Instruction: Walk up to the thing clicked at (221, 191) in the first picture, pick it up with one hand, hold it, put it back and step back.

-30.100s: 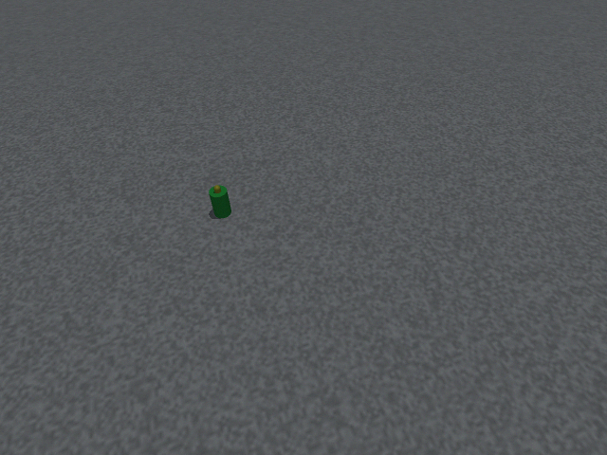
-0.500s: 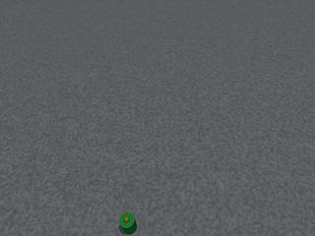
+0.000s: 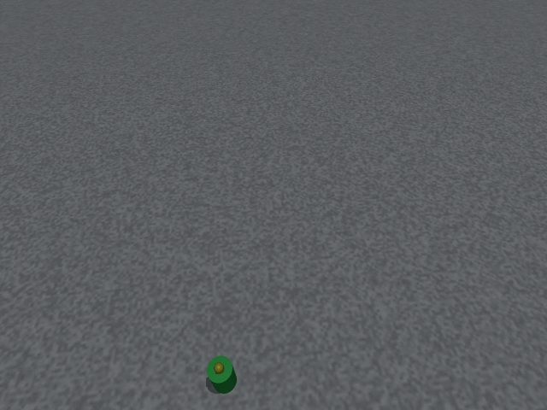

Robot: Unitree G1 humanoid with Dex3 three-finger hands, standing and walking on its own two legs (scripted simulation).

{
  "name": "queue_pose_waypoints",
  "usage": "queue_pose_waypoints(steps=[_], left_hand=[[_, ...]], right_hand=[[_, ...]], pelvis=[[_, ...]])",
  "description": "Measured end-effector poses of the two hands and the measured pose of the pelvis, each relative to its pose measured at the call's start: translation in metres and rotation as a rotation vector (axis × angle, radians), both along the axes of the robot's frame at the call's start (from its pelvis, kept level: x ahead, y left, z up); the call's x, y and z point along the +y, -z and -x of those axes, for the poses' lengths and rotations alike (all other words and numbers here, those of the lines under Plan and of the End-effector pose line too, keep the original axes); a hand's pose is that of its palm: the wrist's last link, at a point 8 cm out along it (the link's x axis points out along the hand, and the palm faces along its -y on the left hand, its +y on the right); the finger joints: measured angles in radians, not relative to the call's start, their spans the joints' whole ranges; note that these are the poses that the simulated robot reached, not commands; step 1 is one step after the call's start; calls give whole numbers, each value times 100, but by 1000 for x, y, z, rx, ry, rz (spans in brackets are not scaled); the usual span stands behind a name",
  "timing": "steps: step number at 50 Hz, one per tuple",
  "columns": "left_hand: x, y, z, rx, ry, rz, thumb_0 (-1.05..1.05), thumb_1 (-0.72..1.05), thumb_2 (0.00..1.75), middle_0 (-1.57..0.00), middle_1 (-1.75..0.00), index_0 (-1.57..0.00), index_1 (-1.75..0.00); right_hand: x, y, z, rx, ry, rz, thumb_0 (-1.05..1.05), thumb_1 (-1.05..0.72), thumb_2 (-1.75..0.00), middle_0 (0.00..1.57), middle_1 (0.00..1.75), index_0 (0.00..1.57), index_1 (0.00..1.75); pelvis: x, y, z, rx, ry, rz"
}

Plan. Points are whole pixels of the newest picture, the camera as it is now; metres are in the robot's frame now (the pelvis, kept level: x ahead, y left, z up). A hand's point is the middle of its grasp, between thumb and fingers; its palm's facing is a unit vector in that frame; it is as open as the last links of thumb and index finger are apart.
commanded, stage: step back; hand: left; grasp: from the side
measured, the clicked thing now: (221, 373) +0.38 +0.21 -0.70
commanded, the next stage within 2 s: none
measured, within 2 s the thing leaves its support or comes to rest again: neither
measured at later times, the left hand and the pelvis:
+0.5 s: hand out of the picture +0.05 +0.31 -0.18, palm faces -0.07 -0.93 -0.37, open 7.4 cm; pelvis -0.08 +0.05 -0.02, yaw -2 degrees
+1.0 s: hand out of the picture -0.09 +0.30 -0.15, palm faces -0.01 -0.91 -0.41, open 7.4 cm; pelvis -0.21 +0.04 -0.02, yaw +0 degrees
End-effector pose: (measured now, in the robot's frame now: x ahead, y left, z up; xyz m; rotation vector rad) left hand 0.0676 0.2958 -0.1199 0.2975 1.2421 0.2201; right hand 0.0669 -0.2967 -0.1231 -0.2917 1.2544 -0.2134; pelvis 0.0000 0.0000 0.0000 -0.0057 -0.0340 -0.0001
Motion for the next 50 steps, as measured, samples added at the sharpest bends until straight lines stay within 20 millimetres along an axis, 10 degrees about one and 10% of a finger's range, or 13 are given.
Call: queue_pose_waypoints(steps=[8,18,40,50], left_hand=[[27,8,-6,-48,18,-38,1,90,90,-21,-30,-20,-30],[56,22,-22,-139,56,-32,1,90,90,-20,-30,-20,-30],[31,-3,134,-44,85,-67,1,90,90,-21,-30,-20,-30],[49,-5,162,-169,77,-73,1,90,90,-21,-30,-20,-30]], right_hand=[[-7,4,7,-21,0,54,0,-90,-90,21,30,20,30],[24,-3,68,48,-15,108,0,-90,-90,21,30,20,30],[9,13,143,-97,25,36,1,-90,-90,21,30,20,30],[15,8,199,-31,-56,92,1,-90,-90,21,30,20,30]], pelvis=[[16,16,27,-3,-10,5],[44,23,59,15,-18,17],[27,20,157,-10,67,-29],[40,23,213,6,-6,-16]])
